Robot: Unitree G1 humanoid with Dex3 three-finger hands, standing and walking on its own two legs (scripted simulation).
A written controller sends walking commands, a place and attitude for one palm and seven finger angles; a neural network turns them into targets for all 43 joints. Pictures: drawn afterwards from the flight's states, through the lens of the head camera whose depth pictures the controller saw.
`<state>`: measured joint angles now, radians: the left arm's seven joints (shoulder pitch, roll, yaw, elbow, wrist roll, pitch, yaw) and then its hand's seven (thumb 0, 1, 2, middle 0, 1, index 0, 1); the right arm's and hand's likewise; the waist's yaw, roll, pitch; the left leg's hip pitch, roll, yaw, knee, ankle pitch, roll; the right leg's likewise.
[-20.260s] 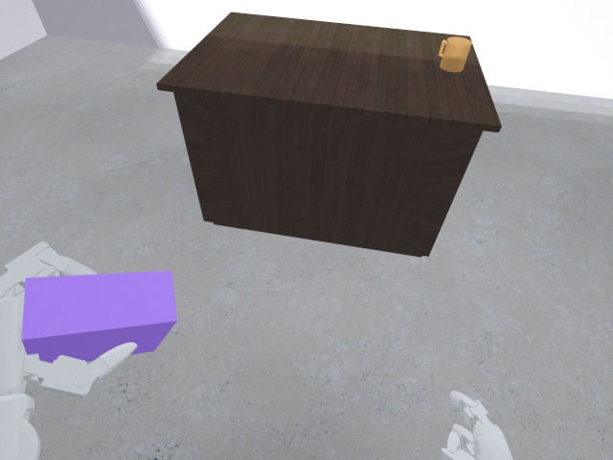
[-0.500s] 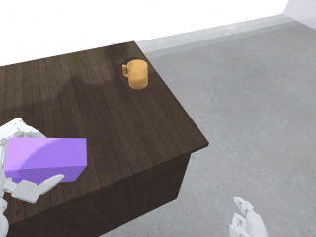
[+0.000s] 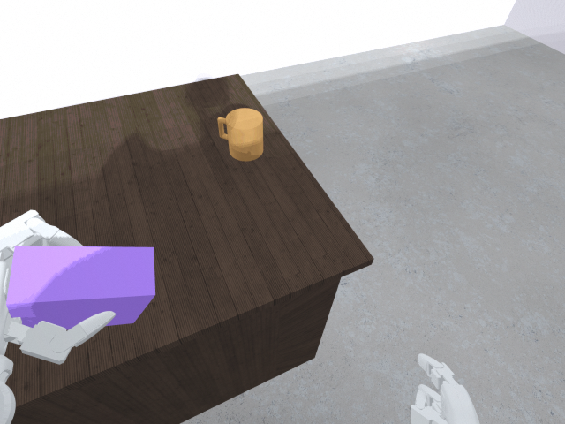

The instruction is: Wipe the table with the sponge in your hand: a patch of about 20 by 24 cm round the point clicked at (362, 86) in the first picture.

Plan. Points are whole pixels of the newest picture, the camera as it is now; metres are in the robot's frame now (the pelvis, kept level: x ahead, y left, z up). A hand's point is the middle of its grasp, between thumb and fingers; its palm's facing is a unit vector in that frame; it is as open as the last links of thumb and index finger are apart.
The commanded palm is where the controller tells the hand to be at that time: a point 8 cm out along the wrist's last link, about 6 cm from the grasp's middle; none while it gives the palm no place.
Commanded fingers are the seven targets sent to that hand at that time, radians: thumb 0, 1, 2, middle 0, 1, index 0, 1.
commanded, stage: shuffle to correct the standing spot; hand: left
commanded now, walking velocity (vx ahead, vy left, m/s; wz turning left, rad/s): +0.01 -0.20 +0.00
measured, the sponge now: (104, 290) +0.23 +0.21 +0.13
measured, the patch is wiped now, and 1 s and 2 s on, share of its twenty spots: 0.00 0.00 0.00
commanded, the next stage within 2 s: come to a stop and stand still in 0.56 s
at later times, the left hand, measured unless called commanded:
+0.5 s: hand (65, 290) +0.22 +0.24 +0.16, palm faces +0.32 -0.85 -0.41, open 9.5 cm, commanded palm +0.16 +0.27 +0.18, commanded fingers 0.00 0.10 1.30 -1.20 -1.60 -1.20 -1.60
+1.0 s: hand (76, 308) +0.21 +0.23 +0.14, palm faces +0.17 -0.88 -0.44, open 9.5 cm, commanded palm +0.15 +0.29 +0.18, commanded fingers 0.00 0.10 1.30 -1.20 -1.60 -1.20 -1.60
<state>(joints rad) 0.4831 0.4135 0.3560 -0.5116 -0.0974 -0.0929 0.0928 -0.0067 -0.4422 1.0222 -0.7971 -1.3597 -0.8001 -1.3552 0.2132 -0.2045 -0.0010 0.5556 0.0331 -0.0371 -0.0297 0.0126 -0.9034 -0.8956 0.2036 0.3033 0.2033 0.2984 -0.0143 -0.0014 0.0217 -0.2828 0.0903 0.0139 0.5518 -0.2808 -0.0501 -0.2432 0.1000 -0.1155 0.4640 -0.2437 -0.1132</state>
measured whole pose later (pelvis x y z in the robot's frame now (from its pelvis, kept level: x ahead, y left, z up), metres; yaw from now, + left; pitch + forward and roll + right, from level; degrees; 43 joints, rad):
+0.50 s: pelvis +0.00 -0.01 +0.00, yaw +0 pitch +1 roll -1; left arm 0.49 0.41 0.35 -0.51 -0.10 -0.09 0.10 -0.01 -0.44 1.02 -0.80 -1.36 -0.80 -1.36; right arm 0.21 -0.21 0.00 0.56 0.03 -0.03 -0.03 0.01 -0.90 -0.90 0.20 0.30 0.20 0.30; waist -0.01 0.01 0.02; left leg -0.29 0.09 0.01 0.56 -0.28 -0.05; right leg -0.25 0.10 -0.12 0.48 -0.26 -0.12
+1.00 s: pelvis -0.03 +0.02 +0.00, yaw -3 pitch +0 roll +0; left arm 0.50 0.37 0.32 -0.51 -0.06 -0.20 0.04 -0.01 -0.44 1.02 -0.79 -1.36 -0.80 -1.36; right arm 0.21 -0.23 -0.03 0.56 0.03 -0.13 -0.01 0.01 -0.90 -0.90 0.20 0.30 0.20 0.30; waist -0.02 0.00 0.09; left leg -0.35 0.03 0.03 0.72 -0.35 0.00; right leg -0.31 0.08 -0.06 0.55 -0.24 -0.09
